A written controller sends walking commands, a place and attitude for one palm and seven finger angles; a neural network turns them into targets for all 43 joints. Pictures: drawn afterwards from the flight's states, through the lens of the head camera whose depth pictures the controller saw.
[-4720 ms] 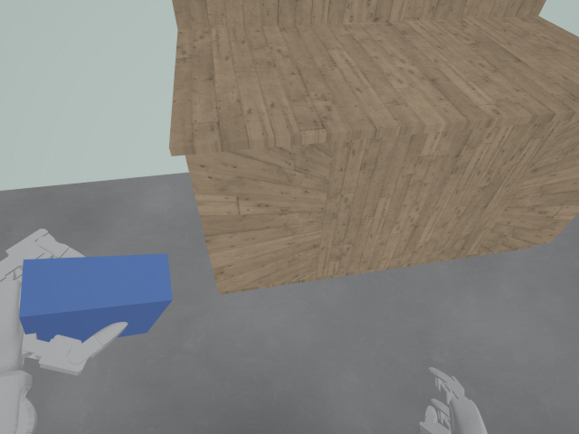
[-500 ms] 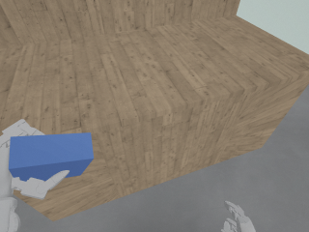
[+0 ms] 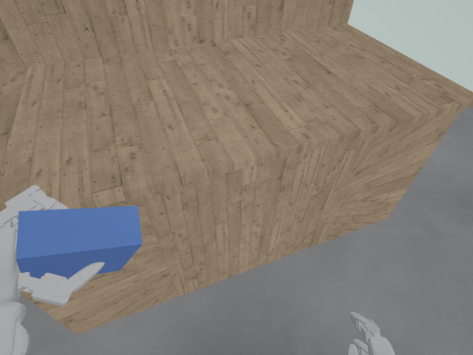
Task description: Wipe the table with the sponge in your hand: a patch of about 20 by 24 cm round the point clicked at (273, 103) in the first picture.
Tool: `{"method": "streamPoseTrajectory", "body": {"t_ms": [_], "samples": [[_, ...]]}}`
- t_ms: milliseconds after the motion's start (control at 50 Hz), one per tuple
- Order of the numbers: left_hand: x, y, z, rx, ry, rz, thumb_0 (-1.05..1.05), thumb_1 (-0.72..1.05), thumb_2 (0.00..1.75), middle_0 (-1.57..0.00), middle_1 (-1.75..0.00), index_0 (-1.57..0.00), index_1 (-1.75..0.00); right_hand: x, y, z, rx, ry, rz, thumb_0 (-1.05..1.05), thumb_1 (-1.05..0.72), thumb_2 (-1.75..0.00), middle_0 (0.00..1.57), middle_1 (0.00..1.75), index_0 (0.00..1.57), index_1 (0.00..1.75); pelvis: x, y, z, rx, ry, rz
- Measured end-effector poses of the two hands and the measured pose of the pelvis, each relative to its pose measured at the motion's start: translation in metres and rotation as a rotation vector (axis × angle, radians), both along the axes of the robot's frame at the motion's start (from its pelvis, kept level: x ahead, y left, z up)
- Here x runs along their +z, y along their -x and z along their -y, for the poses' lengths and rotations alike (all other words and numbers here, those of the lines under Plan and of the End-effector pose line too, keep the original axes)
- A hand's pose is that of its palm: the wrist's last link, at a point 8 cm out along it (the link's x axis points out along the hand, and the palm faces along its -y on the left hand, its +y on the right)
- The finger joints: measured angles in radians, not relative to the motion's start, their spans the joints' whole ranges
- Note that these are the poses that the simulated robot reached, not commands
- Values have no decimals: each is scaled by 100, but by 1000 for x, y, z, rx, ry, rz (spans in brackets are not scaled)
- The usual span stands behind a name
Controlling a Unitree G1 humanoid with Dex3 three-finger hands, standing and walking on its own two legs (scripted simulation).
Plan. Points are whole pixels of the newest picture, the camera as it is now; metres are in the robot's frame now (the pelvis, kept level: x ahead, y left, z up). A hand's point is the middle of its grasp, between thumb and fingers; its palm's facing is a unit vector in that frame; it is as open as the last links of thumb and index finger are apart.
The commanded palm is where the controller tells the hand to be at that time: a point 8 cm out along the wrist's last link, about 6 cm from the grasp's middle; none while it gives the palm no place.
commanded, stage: look again from close up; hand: left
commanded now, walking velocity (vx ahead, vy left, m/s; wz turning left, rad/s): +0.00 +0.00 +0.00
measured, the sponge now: (96, 245) +0.22 +0.20 +0.14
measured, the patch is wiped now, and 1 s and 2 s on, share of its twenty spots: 0.00 0.00 0.00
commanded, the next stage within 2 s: shuffle to correct the standing spot in 0.28 s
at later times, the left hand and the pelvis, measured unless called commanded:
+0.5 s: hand (22, 212) +0.25 +0.31 +0.16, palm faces +0.41 -0.84 -0.35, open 9.2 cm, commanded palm +0.19 +0.33 +0.18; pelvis +0.03 +0.05 +0.00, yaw -1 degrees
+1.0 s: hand (37, 167) +0.34 +0.34 +0.16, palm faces +0.42 -0.83 -0.37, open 9.2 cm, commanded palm +0.28 +0.37 +0.18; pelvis +0.12 +0.09 -0.03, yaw +0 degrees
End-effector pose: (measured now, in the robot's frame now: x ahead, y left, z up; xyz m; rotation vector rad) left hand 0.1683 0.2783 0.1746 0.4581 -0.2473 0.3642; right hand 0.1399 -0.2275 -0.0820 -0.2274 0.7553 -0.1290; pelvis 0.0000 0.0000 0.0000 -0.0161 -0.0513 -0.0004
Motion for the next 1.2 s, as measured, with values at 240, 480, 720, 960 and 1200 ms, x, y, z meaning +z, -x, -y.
{"method": "streamPoseTrajectory", "body": {"t_ms": [240, 480, 720, 960, 1200], "samples": [[20, -28, -43, -22, -33, 99, -1, -43, 103, -84, -138, -84, -138, 14, -10, -30, 33, -33, 83, 1, -90, -89, 20, 30, 20, 30, 2, 0, -30, -47, -2, -5], [-3, -42, -69, -24, 3, 69, -1, -43, 103, -83, -138, -84, -138, 30, -42, -66, 107, 8, 100, 1, -90, -89, 20, 30, 20, 30, 2, -23, -52, -25, -1, -4], [-4, -82, -82, -16, -1, 101, 0, -43, 103, -83, -139, -84, -139, 20, -105, -80, 126, 11, 89, 1, -90, -89, 21, 30, 20, 30, -7, -75, -66, 2, 2, -36], [1, -121, -91, -62, -72, 180, 0, -43, 103, -83, -139, -83, -139, 0, -150, -81, 108, 31, 19, 1, -90, -89, 20, 30, 20, 30, -25, -116, -82, 17, 18, -37], [18, -172, -93, -102, -105, 71, 0, -43, 104, -83, -139, -83, -139, 0, -160, -111, 38, -72, 12, 1, -90, -89, 20, 30, 20, 30, -4, -153, -97, -7, -1, -50]]}}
